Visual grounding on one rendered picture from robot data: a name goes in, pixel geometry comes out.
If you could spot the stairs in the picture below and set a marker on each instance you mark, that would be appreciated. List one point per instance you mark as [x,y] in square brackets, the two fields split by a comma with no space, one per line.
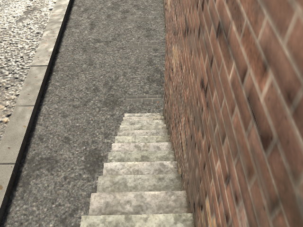
[140,185]

